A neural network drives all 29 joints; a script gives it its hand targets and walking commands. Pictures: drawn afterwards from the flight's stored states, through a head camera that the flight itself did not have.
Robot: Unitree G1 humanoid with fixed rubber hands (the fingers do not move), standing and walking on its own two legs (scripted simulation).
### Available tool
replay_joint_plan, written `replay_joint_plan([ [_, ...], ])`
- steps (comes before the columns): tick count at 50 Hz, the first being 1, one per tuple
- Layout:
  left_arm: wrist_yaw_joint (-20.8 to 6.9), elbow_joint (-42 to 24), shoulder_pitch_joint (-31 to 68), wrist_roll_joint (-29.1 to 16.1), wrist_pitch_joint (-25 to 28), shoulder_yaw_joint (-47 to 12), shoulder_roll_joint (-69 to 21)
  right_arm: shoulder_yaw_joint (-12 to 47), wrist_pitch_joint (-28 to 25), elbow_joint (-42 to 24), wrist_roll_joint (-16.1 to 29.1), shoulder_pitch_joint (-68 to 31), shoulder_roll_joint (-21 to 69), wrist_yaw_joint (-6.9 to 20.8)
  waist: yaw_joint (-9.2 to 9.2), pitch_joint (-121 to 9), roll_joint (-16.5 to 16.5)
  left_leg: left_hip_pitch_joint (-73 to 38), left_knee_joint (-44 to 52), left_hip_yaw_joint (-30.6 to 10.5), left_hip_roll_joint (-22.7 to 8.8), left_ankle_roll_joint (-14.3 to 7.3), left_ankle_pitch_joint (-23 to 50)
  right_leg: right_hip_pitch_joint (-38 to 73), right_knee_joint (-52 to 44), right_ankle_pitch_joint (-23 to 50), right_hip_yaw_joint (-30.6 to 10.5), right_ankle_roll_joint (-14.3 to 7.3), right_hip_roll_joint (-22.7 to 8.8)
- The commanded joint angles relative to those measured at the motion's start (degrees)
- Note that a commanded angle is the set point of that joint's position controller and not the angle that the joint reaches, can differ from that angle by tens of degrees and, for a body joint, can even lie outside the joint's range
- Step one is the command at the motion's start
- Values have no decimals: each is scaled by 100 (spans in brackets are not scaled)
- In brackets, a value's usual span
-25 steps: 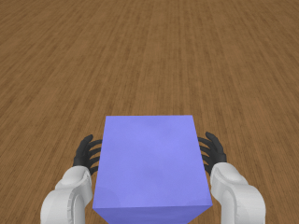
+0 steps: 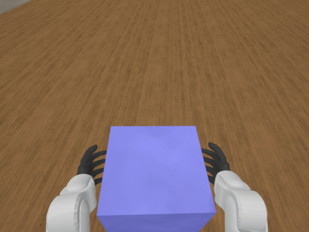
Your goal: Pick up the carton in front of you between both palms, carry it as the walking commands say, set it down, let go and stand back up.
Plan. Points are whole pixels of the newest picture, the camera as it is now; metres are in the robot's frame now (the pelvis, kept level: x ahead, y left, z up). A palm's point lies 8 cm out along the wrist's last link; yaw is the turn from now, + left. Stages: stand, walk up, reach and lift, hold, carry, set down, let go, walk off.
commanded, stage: carry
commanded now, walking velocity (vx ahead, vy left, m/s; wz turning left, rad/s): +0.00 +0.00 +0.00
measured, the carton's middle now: (153, 186) +0.25 +0.00 +0.01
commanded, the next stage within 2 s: hold in 0.94 s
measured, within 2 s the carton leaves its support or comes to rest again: neither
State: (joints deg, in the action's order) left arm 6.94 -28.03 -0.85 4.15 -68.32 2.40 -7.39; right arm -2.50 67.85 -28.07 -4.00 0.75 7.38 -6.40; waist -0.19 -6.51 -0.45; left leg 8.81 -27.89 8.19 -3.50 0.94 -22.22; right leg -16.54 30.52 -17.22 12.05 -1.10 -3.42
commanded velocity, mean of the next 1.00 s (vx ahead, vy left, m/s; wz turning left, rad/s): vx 0.00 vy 0.00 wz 0.00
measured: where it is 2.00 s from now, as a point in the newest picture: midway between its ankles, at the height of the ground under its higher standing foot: outside the picture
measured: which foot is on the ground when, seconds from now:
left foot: down 0.00-1.00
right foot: down 0.00-1.00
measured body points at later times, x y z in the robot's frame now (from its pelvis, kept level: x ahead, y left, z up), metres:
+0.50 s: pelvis -0.03 +0.00 +0.00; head -0.05 +0.00 +0.45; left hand +0.25 +0.15 +0.03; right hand +0.25 -0.15 +0.03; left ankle -0.09 +0.11 -0.73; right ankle -0.02 -0.10 -0.73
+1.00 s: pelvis -0.05 +0.00 +0.01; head -0.06 +0.00 +0.46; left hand +0.24 +0.15 +0.03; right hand +0.24 -0.15 +0.03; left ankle -0.09 +0.12 -0.73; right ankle -0.02 -0.10 -0.73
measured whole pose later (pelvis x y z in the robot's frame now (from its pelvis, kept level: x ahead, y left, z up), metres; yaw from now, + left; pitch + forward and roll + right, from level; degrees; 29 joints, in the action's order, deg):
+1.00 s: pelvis -0.05 +0.00 +0.01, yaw +0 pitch -1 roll +0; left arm 1.8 6.6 9.3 12.7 -41.3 8.1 -7.7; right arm -7.8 41.5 6.0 -12.8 -9.6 7.8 -1.7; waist 0.0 -0.8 -0.9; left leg 7.1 -25.6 3.6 -1.4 -0.6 -16.4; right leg -13.6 25.1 -9.3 6.9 -1.5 -1.7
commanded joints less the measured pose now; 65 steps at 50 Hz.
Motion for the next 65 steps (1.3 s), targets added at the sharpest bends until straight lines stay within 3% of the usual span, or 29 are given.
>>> replay_joint_plan([
  [1, -869, -223, 2123, -1451, 224, -3593, -4277, 3636, -186, -232, 1464, -2054, 4237, 850, -4, -1139, -41, -176, 72, -347, -621, -33, 3649, 927, 1, 3296, -562, 1, -616],
  [15, -1171, 1214, 2550, -843, 1301, -2883, -3800, 2904, -1277, 1298, 793, -2446, 3797, 1094, 4, -877, -9, 51, 367, -405, -624, -125, 2466, 822, -330, 2384, -677, -12, -663],
  [26, -1444, 2825, 3278, -374, 2686, -2216, -3929, 2264, -2639, 2897, 324, -3175, 3962, 1389, 11, -938, 24, 162, 484, -436, -575, -171, 1693, 779, -507, 1901, -717, -37, -662],
  [31, -1623, 3243, 3694, -407, 3234, -2357, -4414, 2394, -3174, 3319, 342, -3583, 4456, 1580, 2, -1095, 33, 124, 478, -451, -560, -172, 1622, 831, -516, 1856, -709, -43, -655],
  [38, -1729, 2946, 3609, -597, 3035, -2742, -4963, 2774, -2980, 3060, 541, -3507, 5007, 1696, -2, -1298, 40, 91, 358, -451, -570, -163, 1895, 863, -426, 2088, -688, -37, -675],
  [47, -1779, 3033, 3605, -545, 2834, -2582, -4958, 2594, -2774, 3151, 465, -3470, 4996, 1733, 5, -1134, 29, 230, 377, -460, -567, -153, 1729, 731, -457, 2025, -706, -32, -673],
  [48, -1786, 3107, 2952, -490, 2844, -2349, -5045, 2445, -2750, 3167, 475, -2796, 5098, 1717, -4, -660, -223, 199, 668, -1400, 778, -238, 3514, 2227, -613, 3710, -1699, -45, 734],
  [49, -1718, 2804, 2992, -404, 2959, -2322, -4743, 2465, -2840, 2895, 414, -2798, 4886, 1657, 120, -1059, -183, 175, 756, -1444, 720, -233, 3330, 2772, -654, 3810, -1811, -25, 634],
  [52, -1717, 2977, 3237, -347, 3040, -2284, -4776, 2447, -2909, 2835, 334, -3087, 4733, 1609, 0, -889, -65, 57, 872, -1503, 776, -201, 3402, 2891, -647, 3971, -1812, 105, 729],
  [53, -1724, 3074, 3259, -382, 3055, -2292, -4684, 2381, -2929, 2855, 357, -3076, 4746, 1568, -50, -993, 117, -295, 882, -1476, 789, -171, 3234, 2807, -828, 3372, -1746, 101, 790],
  [54, -1735, 3168, 3338, -312, 3073, -2187, -4754, 2492, -2923, 2882, 353, -3326, 4731, 1610, 68, -766, -96, -113, 1006, -1414, 811, -156, 2526, 2590, -862, 2749, -1710, 121, 781],
  [58, -1796, 3333, 3586, -416, 3075, -2283, -4962, 2495, -2900, 3070, 381, -3408, 4969, 1672, 9, -843, 33, 24, 997, -1464, 811, -137, 2702, 2731, -803, 2873, -1681, 158, 865],
  [65, -1947, 3836, 3995, -299, 3034, -2038, -5143, 2233, -2834, 3651, 239, -3711, 5193, 1825, 6, -305, -90, 535, 1229, -1437, 716, -215, 1288, 2520, -925, 1509, -1613, 78, 840],
])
